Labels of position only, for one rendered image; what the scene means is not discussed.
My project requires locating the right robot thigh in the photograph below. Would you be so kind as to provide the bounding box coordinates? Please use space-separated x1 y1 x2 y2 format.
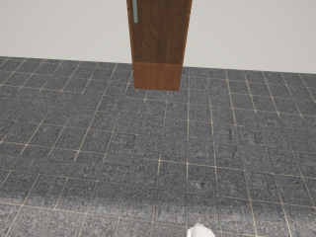
187 225 215 237

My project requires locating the cupboard door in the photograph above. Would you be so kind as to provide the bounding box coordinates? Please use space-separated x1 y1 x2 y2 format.
129 0 190 64

